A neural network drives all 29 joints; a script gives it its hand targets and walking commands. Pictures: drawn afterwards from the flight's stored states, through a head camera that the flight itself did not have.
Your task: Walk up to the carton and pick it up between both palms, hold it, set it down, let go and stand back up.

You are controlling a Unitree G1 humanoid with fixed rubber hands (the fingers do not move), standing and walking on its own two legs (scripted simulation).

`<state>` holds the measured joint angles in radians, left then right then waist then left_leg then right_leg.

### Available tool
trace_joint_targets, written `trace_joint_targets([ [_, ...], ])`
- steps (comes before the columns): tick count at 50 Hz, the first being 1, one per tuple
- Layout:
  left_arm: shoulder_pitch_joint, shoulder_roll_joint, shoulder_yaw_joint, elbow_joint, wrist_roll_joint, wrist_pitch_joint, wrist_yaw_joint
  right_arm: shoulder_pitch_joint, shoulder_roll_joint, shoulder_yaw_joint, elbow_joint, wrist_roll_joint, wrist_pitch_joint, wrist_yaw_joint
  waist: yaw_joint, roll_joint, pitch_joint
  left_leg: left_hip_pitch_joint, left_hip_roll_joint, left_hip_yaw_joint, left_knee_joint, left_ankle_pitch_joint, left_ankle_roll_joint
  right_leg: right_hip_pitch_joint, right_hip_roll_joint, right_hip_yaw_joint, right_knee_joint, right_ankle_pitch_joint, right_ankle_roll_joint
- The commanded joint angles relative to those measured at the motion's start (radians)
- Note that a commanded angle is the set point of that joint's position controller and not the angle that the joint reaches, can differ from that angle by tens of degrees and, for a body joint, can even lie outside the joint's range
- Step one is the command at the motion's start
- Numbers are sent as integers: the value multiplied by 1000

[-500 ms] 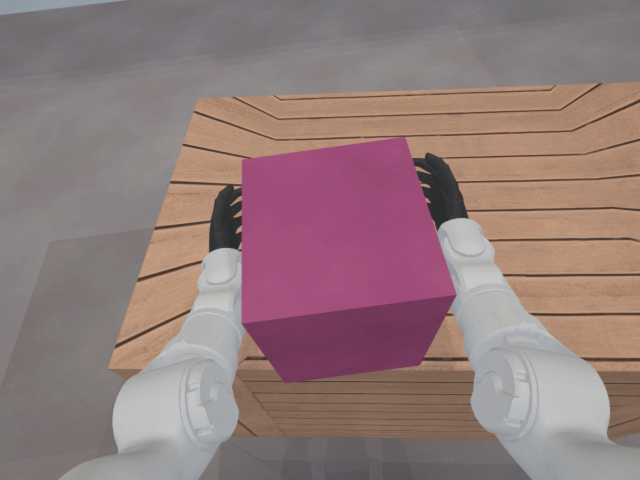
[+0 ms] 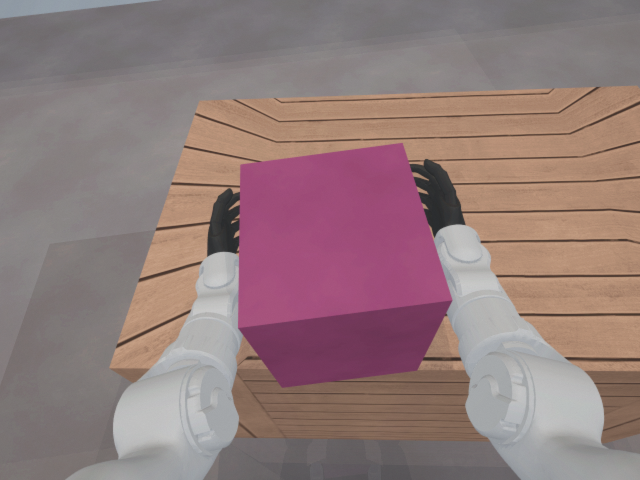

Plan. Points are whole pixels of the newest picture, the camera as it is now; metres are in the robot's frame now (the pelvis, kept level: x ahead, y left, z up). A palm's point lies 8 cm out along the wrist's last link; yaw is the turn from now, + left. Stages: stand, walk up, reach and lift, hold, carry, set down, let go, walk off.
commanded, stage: reach and lift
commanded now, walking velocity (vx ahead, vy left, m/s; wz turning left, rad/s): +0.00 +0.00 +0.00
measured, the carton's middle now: (336, 276) +0.39 +0.04 +0.01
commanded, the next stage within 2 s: none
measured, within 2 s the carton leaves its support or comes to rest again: neither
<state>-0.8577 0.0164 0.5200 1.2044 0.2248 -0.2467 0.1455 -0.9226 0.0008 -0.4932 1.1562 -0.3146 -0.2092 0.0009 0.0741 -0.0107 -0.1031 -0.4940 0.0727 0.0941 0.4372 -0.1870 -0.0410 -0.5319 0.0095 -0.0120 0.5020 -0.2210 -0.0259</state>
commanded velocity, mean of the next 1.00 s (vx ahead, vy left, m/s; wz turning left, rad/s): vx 0.00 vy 0.00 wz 0.00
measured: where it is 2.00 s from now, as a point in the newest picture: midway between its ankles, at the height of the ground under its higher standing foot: outside the picture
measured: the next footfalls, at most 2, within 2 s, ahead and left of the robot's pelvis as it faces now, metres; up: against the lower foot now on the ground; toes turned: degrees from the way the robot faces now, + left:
none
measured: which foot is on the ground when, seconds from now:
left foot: down 0.00-1.00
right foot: down 0.00-1.00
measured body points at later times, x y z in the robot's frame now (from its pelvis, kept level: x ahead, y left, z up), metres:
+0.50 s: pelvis +0.00 +0.00 +0.00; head +0.07 -0.01 +0.44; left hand +0.42 +0.19 +0.05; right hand +0.46 -0.10 +0.07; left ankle +0.00 +0.15 -0.74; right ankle +0.00 -0.10 -0.74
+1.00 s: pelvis -0.02 +0.00 +0.00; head +0.04 -0.01 +0.45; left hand +0.41 +0.19 +0.06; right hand +0.44 -0.11 +0.08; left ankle +0.00 +0.15 -0.74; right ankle +0.00 -0.10 -0.74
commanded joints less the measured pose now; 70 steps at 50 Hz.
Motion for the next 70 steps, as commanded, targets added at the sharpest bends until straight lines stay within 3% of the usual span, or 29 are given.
trace_joint_targets([
  [1,-482,-459,-108,-186,143,-46,-130,-402,535,146,-26,-174,-46,118,68,-38,-547,106,-74,82,-44,323,22,490,14,-51,-60,466,43],
  [2,-476,-461,-113,-192,139,-49,-127,-404,542,158,-26,-165,-47,119,78,-31,-562,106,-72,81,-41,337,22,496,17,-48,-53,482,44],
  [15,-545,-509,-170,-203,107,-81,-125,-448,551,204,14,-155,-104,106,62,-34,-647,104,-74,72,-30,398,9,500,16,-54,-37,586,51],
  [23,-508,-509,-204,-180,99,-95,-127,-432,547,263,61,-144,-140,88,67,-45,-625,86,-75,71,-41,383,13,519,8,-54,-44,614,53],
  [25,-532,-518,-226,-192,92,-104,-124,-439,544,265,78,-143,-157,88,54,-27,-647,102,-70,65,-43,399,10,510,10,-61,-38,624,53],
  [28,-535,-531,-243,-195,79,-99,-118,-462,535,279,76,-133,-159,87,66,-26,-654,122,-66,62,-33,411,4,478,23,-63,-46,592,44],
  [30,-530,-527,-250,-185,69,-98,-119,-465,537,299,68,-132,-162,83,62,-43,-666,100,-70,62,-37,387,10,498,20,-58,-47,601,45],
  [36,-560,-551,-299,-206,41,-87,-115,-468,546,323,77,-99,-157,74,45,-20,-699,136,-68,47,-31,409,1,483,29,-57,-47,615,41],
  [37,-567,-550,-302,-223,36,-85,-114,-474,549,345,79,-84,-155,73,57,-24,-691,134,-69,47,-30,402,3,485,28,-51,-46,613,41],
  [38,-571,-559,-320,-225,27,-82,-112,-471,551,350,70,-79,-152,70,44,-23,-707,138,-70,45,-30,400,1,489,29,-51,-46,616,38],
  [42,-573,-579,-344,-230,16,-68,-113,-478,567,376,51,-52,-149,65,46,-8,-732,150,-73,39,-31,404,-3,499,33,-48,-52,629,37],
  [48,-571,-578,-375,-244,-12,-29,-120,-484,581,417,-7,0,-125,47,31,-31,-737,172,-84,27,-34,362,0,517,29,-33,-60,625,47],
  [53,-617,-574,-384,-272,-19,1,-130,-476,607,431,-31,29,-93,31,1,-41,-736,182,-93,16,-48,328,8,560,17,-21,-73,641,57],
  [60,-686,-544,-345,-310,0,94,-157,-475,634,405,-50,68,-12,17,-20,-54,-584,213,-107,9,-93,233,28,609,3,-11,-120,524,64],
  [64,-693,-540,-306,-265,28,166,-174,-527,621,337,-51,72,36,23,-27,-69,-435,217,-103,12,-129,133,42,602,-7,-12,-157,369,66],
  [67,-703,-529,-286,-296,40,217,-186,-553,614,296,-58,78,68,27,-32,-68,-332,252,-101,12,-149,97,47,585,-7,-18,-180,279,64],
  [70,-706,-535,-293,-307,38,265,-199,-560,600,268,-60,87,97,28,-61,-73,-257,281,-102,7,-164,74,48,566,-6,-23,-205,219,68],
])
